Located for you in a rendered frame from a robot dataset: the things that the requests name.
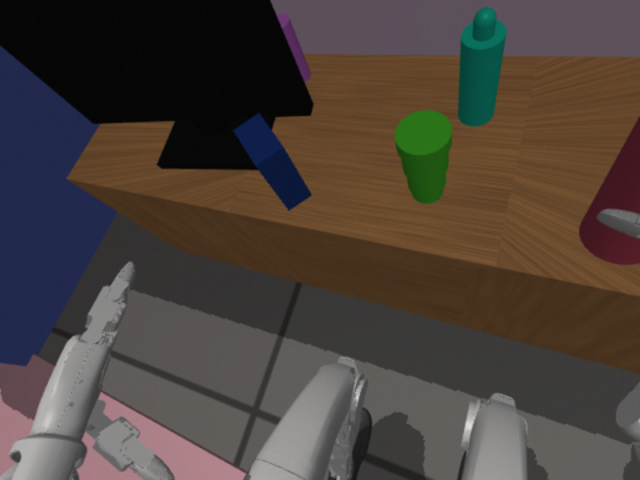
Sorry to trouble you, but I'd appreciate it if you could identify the right robot hand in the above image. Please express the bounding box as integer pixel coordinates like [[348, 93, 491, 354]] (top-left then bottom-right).
[[596, 209, 640, 239]]

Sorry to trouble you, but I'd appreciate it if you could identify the left robot foot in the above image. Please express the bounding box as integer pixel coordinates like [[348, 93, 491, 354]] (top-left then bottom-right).
[[328, 407, 372, 480]]

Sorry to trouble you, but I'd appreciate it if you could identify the left robot arm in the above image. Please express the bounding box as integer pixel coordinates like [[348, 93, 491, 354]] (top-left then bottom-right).
[[0, 434, 87, 480]]

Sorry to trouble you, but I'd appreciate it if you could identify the right robot arm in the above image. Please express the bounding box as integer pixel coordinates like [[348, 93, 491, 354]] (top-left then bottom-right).
[[616, 382, 640, 466]]

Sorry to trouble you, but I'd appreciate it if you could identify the left robot hand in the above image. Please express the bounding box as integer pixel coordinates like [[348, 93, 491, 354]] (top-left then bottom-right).
[[30, 262, 175, 480]]

